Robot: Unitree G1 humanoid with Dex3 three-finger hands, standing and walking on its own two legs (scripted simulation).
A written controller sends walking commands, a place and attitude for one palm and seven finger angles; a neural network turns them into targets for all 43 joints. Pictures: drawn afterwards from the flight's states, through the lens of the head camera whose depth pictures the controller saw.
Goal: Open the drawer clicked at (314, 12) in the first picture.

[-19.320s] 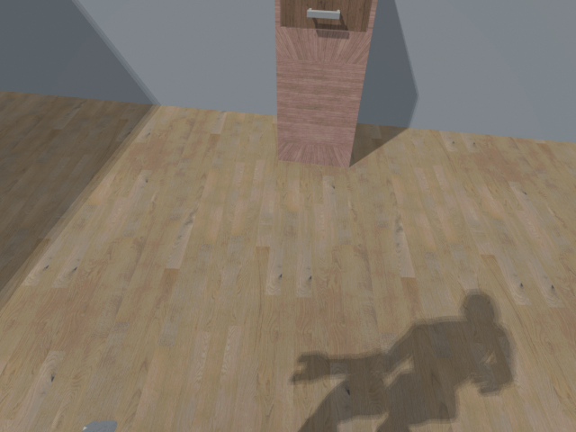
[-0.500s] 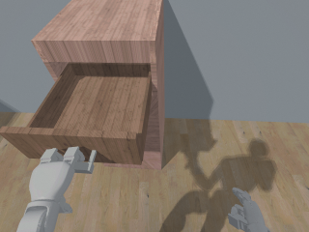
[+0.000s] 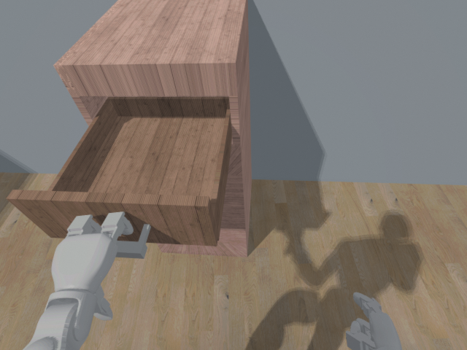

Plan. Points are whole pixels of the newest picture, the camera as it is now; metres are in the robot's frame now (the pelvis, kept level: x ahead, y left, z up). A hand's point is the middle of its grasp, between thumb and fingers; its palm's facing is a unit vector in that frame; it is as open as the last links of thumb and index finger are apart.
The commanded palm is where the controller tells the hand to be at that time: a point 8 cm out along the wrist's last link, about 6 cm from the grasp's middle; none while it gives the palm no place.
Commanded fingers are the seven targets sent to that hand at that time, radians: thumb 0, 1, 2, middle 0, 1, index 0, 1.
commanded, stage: lift the hand off the handle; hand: left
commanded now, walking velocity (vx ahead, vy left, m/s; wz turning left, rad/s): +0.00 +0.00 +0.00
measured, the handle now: (112, 238) +0.28 +0.26 +0.03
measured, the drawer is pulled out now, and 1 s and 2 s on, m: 0.30 0.30 0.30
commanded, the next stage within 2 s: draw the hand back to the body in 1.14 s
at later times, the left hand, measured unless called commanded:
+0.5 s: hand (88, 246) +0.23 +0.26 +0.09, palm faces +0.05 -0.04 -1.00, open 13.5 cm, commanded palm +0.21 +0.26 +0.16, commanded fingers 0.00 -0.50 0.30 -0.30 -1.20 -0.30 -1.20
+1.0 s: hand (72, 210) +0.25 +0.25 +0.17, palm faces +0.12 -0.03 -0.99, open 13.8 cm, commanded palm +0.21 +0.25 +0.23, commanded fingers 0.00 -0.50 0.30 -0.30 -1.20 -0.30 -1.20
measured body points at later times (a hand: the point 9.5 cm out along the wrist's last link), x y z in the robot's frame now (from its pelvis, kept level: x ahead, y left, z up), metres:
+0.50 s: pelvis +0.00 +0.00 +0.02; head +0.01 -0.04 +0.47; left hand +0.23 +0.25 +0.15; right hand +0.23 -0.20 -0.08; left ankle -0.03 +0.12 -0.72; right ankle +0.03 -0.10 -0.72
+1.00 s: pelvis +0.00 +0.01 +0.03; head +0.00 -0.04 +0.47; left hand +0.24 +0.25 +0.22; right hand +0.23 -0.19 -0.07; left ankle -0.03 +0.12 -0.72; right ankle +0.03 -0.10 -0.72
